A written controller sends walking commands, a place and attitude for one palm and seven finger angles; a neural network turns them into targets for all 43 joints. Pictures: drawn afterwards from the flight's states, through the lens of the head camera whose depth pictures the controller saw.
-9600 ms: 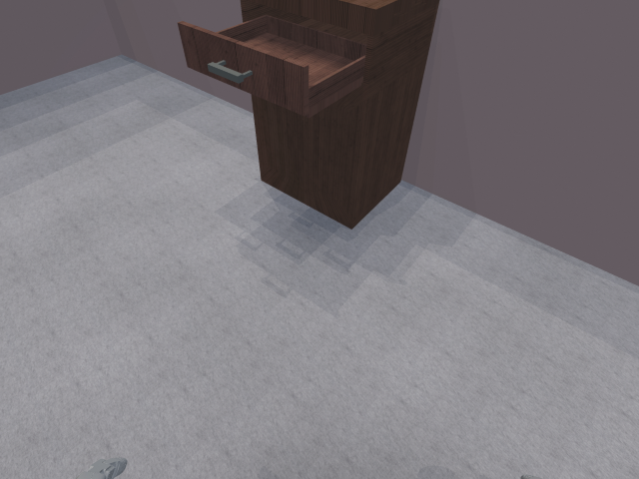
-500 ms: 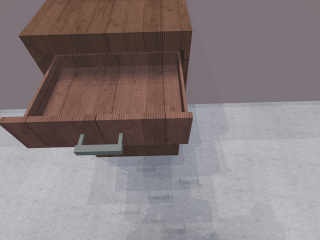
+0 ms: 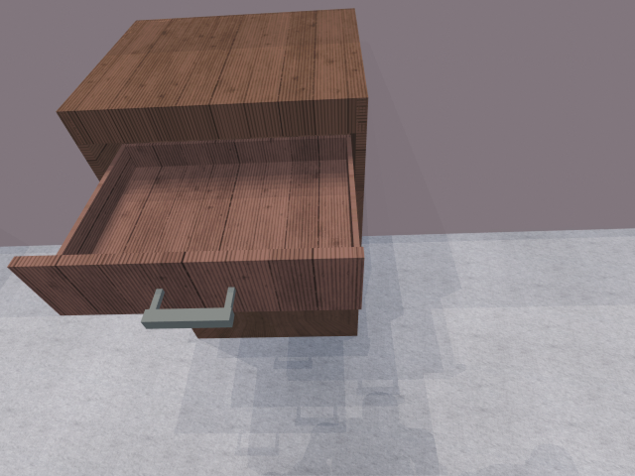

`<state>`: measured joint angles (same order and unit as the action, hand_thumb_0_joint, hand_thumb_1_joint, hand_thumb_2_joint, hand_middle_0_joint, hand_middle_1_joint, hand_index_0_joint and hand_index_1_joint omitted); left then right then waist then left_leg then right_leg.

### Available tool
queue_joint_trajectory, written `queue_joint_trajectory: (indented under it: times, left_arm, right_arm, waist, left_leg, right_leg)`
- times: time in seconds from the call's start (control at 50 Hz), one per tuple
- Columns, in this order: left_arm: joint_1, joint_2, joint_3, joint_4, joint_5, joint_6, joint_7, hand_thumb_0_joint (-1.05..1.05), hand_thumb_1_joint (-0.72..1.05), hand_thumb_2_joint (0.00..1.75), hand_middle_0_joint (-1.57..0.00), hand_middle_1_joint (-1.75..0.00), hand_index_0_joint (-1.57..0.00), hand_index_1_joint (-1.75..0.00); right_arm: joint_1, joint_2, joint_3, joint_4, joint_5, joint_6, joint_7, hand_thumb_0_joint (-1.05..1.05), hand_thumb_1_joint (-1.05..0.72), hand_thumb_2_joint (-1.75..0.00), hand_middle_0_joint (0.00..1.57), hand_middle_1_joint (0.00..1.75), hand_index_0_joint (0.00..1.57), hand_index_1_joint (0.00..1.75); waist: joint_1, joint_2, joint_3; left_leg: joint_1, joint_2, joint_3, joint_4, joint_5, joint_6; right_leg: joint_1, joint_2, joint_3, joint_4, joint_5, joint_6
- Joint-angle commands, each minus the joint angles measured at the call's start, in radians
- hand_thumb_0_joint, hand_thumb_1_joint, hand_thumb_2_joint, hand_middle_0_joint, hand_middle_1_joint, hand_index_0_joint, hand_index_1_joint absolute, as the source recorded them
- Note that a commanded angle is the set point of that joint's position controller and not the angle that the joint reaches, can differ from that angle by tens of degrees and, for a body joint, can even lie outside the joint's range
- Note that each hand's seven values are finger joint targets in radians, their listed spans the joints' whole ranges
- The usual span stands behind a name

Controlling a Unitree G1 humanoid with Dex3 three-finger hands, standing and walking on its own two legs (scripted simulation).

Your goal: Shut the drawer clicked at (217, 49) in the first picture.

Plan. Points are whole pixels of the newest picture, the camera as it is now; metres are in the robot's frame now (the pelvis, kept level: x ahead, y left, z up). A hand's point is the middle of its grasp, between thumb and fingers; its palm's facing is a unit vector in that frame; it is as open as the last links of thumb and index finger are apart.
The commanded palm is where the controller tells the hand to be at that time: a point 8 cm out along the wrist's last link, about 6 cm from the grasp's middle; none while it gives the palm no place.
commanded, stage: come to a stop and stand still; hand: left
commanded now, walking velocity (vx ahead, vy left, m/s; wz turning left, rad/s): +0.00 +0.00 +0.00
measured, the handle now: (191, 306) +0.35 +0.21 -0.02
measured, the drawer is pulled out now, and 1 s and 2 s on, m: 0.30 0.30 0.30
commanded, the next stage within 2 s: look again from close up in 0.04 s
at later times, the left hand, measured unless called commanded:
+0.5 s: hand out of the picture -0.01 +0.18 -0.17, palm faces +0.03 -0.98 -0.21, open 7.4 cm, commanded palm none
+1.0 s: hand out of the picture -0.03 +0.19 -0.18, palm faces +0.03 -0.98 -0.20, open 7.4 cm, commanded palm none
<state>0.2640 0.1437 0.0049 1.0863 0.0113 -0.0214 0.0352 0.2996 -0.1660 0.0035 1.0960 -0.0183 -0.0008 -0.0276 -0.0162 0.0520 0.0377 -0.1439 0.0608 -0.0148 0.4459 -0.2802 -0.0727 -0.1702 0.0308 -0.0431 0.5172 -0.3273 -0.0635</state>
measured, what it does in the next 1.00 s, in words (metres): stands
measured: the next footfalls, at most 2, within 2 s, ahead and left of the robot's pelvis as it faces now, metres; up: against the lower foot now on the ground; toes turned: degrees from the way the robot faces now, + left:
none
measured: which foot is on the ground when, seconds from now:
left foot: down 0.00-1.00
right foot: down 0.00-1.00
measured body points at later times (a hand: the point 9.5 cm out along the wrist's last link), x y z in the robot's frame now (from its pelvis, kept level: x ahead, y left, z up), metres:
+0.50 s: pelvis -0.01 +0.01 +0.00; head +0.00 -0.01 +0.45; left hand -0.01 +0.23 -0.15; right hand -0.02 -0.20 -0.17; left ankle -0.03 +0.17 -0.74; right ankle -0.03 -0.07 -0.74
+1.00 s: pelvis +0.00 +0.02 +0.00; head +0.00 +0.01 +0.45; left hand -0.03 +0.24 -0.16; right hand -0.05 -0.19 -0.17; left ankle -0.03 +0.17 -0.74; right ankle -0.03 -0.07 -0.74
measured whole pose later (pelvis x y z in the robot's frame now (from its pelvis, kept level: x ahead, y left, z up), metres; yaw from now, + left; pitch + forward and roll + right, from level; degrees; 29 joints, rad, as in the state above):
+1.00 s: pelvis +0.00 +0.02 +0.00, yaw -1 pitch -1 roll +1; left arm 0.35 0.13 0.02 1.11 0.03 0.00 0.02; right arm 0.38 -0.13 -0.01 1.13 -0.03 0.00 -0.02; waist 0.00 0.00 0.02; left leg -0.17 0.03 0.01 0.51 -0.32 -0.03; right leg -0.21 0.00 -0.02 0.58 -0.36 -0.04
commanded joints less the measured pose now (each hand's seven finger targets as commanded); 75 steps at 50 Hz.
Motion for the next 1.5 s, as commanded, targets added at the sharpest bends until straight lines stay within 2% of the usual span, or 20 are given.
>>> queue_joint_trajectory:
  times: [0.0,0.28,0.72,0.82,0.92,1.02,1.12,1.22,1.24,1.26,1.28,1.3,1.32,1.34,1.38,1.4,1.42,1.44,1.46,1.48]
  left_arm:
    - [0.059,0.134,0.023,-0.023,-0.005,-0.019,0.006,0.00,0.90,0.90,-0.20,-0.30,-0.20,-0.30]
    - [0.073,0.112,0.014,0.003,-0.004,-0.011,0.001,0.00,0.90,0.90,-0.20,-0.30,-0.20,-0.30]
    - [0.093,0.091,0.013,0.005,-0.001,-0.006,0.003,0.00,0.90,0.90,-0.20,-0.30,-0.20,-0.30]
    - [0.103,0.100,0.025,-0.002,0.010,0.007,-0.004,0.00,0.90,0.90,-0.20,-0.30,-0.20,-0.30]
    - [0.123,0.093,0.033,-0.018,0.012,0.006,-0.013,0.00,0.90,0.90,-0.20,-0.30,-0.20,-0.30]
    - [0.154,0.077,0.031,-0.011,0.011,-0.011,-0.015,0.00,0.90,0.90,-0.20,-0.30,-0.20,-0.30]
    - [0.194,0.096,0.039,0.009,0.005,-0.028,-0.010,0.00,0.90,0.90,-0.20,-0.30,-0.20,-0.30]
    - [0.209,0.134,0.053,0.022,0.005,-0.025,-0.001,0.00,0.90,0.90,-0.20,-0.30,-0.20,-0.30]
    - [0.172,0.123,0.047,0.013,0.004,-0.022,0.002,0.00,0.90,0.90,-0.20,-0.30,-0.20,-0.30]
    - [0.142,0.104,0.039,0.000,0.001,-0.023,0.003,0.00,0.90,0.90,-0.20,-0.30,-0.20,-0.30]
    - [0.105,0.085,0.032,-0.018,-0.004,-0.026,0.005,0.00,0.90,0.90,-0.20,-0.30,-0.20,-0.30]
    - [0.064,0.069,0.031,-0.031,-0.010,-0.027,0.011,0.00,0.90,0.90,-0.20,-0.30,-0.20,-0.30]
    - [0.037,0.048,0.029,-0.044,-0.016,-0.020,0.015,0.00,0.90,0.90,-0.20,-0.30,-0.20,-0.30]
    - [0.039,0.035,0.031,-0.046,-0.017,-0.008,0.015,0.00,0.90,0.90,-0.20,-0.30,-0.20,-0.30]
    - [0.105,0.046,0.037,-0.026,-0.011,-0.001,0.009,0.00,0.90,0.90,-0.20,-0.30,-0.20,-0.30]
    - [0.157,0.084,0.048,-0.007,-0.003,-0.008,0.011,0.00,0.90,0.90,-0.20,-0.30,-0.20,-0.30]
    - [0.185,0.130,0.056,0.008,0.000,-0.013,0.016,0.00,0.90,0.90,-0.20,-0.30,-0.20,-0.30]
    - [0.175,0.145,0.050,0.009,0.002,-0.010,0.016,0.00,0.90,0.90,-0.20,-0.30,-0.20,-0.30]
    - [0.147,0.154,0.043,0.001,0.005,-0.005,0.018,0.00,0.90,0.90,-0.20,-0.30,-0.20,-0.30]
    - [0.134,0.149,0.039,-0.009,0.012,-0.001,0.018,0.00,0.90,0.90,-0.20,-0.30,-0.20,-0.30]
  right_arm:
    - [0.061,-0.056,-0.006,-0.018,0.006,-0.016,-0.008,0.00,-0.90,-0.90,0.20,0.30,0.20,0.30]
    - [0.068,-0.041,-0.002,0.007,0.008,-0.018,-0.010,0.00,-0.90,-0.90,0.20,0.30,0.20,0.30]
    - [0.087,-0.037,-0.003,0.013,0.008,-0.022,-0.009,0.00,-0.90,-0.90,0.20,0.30,0.20,0.30]
    - [0.115,-0.042,-0.013,0.016,-0.005,-0.007,0.001,0.00,-0.90,-0.90,0.20,0.30,0.20,0.30]
    - [0.136,-0.035,-0.018,0.007,-0.009,-0.013,0.004,0.00,-0.90,-0.90,0.20,0.30,0.20,0.30]
    - [0.151,-0.036,-0.017,0.004,-0.001,-0.036,-0.001,0.00,-0.90,-0.90,0.20,0.30,0.20,0.30]
    - [0.146,-0.038,-0.017,0.005,0.003,-0.057,-0.011,0.00,-0.90,-0.90,0.20,0.30,0.20,0.30]
    - [0.106,-0.015,-0.019,-0.006,0.004,-0.054,-0.014,0.00,-0.90,-0.90,0.20,0.30,0.20,0.30]
    - [0.124,-0.012,-0.018,0.004,0.004,-0.053,-0.017,0.00,-0.90,-0.90,0.20,0.30,0.20,0.30]
    - [0.162,-0.031,-0.019,0.025,0.002,-0.055,-0.021,0.00,-0.90,-0.90,0.20,0.30,0.20,0.30]
    - [0.215,-0.058,-0.027,0.044,0.000,-0.055,-0.029,0.00,-0.90,-0.90,0.20,0.30,0.20,0.30]
    - [0.255,-0.083,-0.033,0.056,0.001,-0.050,-0.035,0.00,-0.90,-0.90,0.20,0.30,0.20,0.30]
    - [0.239,-0.091,-0.030,0.063,0.004,-0.041,-0.036,0.00,-0.90,-0.90,0.20,0.30,0.20,0.30]
    - [0.173,-0.094,-0.027,0.049,0.002,-0.029,-0.033,0.00,-0.90,-0.90,0.20,0.30,0.20,0.30]
    - [0.080,-0.100,-0.034,0.005,0.004,-0.021,-0.035,0.00,-0.90,-0.90,0.20,0.30,0.20,0.30]
    - [0.053,-0.101,-0.036,-0.018,0.013,-0.015,-0.037,0.00,-0.90,-0.90,0.20,0.30,0.20,0.30]
    - [0.046,-0.072,-0.037,-0.038,0.020,-0.011,-0.034,0.00,-0.90,-0.90,0.20,0.30,0.20,0.30]
    - [0.043,-0.041,-0.035,-0.038,0.026,-0.006,-0.028,0.00,-0.90,-0.90,0.20,0.30,0.20,0.30]
    - [0.013,-0.010,-0.034,-0.040,0.024,0.004,-0.025,0.00,-0.90,-0.90,0.20,0.30,0.20,0.30]
    - [0.015,0.000,-0.038,-0.050,0.024,0.009,-0.026,0.00,-0.90,-0.90,0.20,0.30,0.20,0.30]
  waist:
    - [0.008,-0.079,0.001]
    - [0.012,-0.052,0.046]
    - [0.015,-0.048,0.056]
    - [0.015,-0.069,0.117]
    - [0.017,-0.041,0.157]
    - [0.023,-0.024,0.126]
    - [0.027,-0.076,0.003]
    - [0.021,-0.172,0.012]
    - [-0.003,-0.128,0.018]
    - [-0.024,-0.039,-0.009]
    - [-0.046,0.071,-0.030]
    - [-0.054,0.164,-0.044]
    - [-0.033,0.219,-0.008]
    - [0.000,0.179,0.039]
    - [0.040,0.076,0.073]
    - [0.052,-0.003,0.055]
    - [0.050,-0.090,0.026]
    - [0.038,-0.122,0.007]
    - [0.035,-0.214,0.047]
    - [0.033,-0.256,0.056]
  left_leg:
    - [-0.016,0.016,0.021,-0.027,0.190,0.059]
    - [-0.002,0.029,0.010,-0.076,0.164,0.070]
    - [-0.025,0.028,-0.009,-0.085,0.151,0.081]
    - [-0.089,-0.001,0.002,-0.069,-0.149,0.095]
    - [-0.134,0.007,-0.028,-0.071,-0.200,0.117]
    - [-0.109,0.031,-0.039,-0.032,-0.010,0.137]
    - [-0.060,0.011,0.033,0.098,0.283,0.125]
    - [-0.143,-0.042,0.110,0.152,0.093,0.099]
    - [-0.073,-0.035,0.098,0.087,0.178,0.099]
    - [0.042,-0.004,0.076,0.065,0.397,0.112]
    - [0.151,0.056,0.022,0.080,0.703,0.145]
    - [0.222,0.130,-0.051,0.067,1.017,0.186]
    - [0.246,0.197,-0.101,0.022,1.261,0.219]
    - [0.226,0.209,-0.081,0.021,1.330,0.214]
    - [0.200,0.140,-0.005,0.092,1.163,0.153]
    - [0.090,0.084,0.019,0.148,0.944,0.116]
    - [-0.050,0.036,0.043,0.148,0.583,0.084]
    - [-0.094,-0.008,0.061,0.130,0.155,0.062]
    - [-0.123,-0.022,0.068,0.162,-0.126,0.058]
    - [-0.140,-0.022,0.066,0.194,-0.223,0.063]
  right_leg:
    - [0.016,-0.143,0.121,-0.115,0.445,0.006]
    - [-0.038,-0.122,0.114,-0.154,0.252,0.012]
    - [-0.061,-0.121,0.118,-0.148,0.166,0.015]
    - [-0.140,-0.110,0.145,-0.169,-0.256,-0.003]
    - [-0.176,-0.096,0.135,-0.122,-0.277,-0.017]
    - [-0.128,-0.089,0.102,-0.048,-0.065,-0.026]
    - [0.000,-0.125,0.101,0.030,0.382,-0.040]
    - [0.096,-0.198,0.162,0.033,0.724,-0.077]
    - [0.054,-0.173,0.118,0.085,0.820,-0.057]
    - [-0.009,-0.137,0.061,0.165,0.852,-0.023]
    - [-0.097,-0.096,0.014,0.246,0.742,0.009]
    - [-0.164,-0.066,-0.021,0.304,0.462,0.033]
    - [-0.225,-0.050,-0.021,0.297,-0.022,0.036]
    - [-0.223,-0.062,-0.017,0.203,-0.176,0.034]
    - [-0.122,-0.057,-0.039,-0.056,0.056,0.043]
    - [-0.007,-0.085,0.009,-0.078,0.463,0.035]
    - [0.106,-0.166,0.092,-0.027,0.835,0.002]
    - [0.130,-0.267,0.130,-0.037,0.996,-0.043]
    - [0.106,-0.299,0.142,-0.060,1.082,-0.070]
    - [0.092,-0.315,0.154,-0.070,1.107,-0.091]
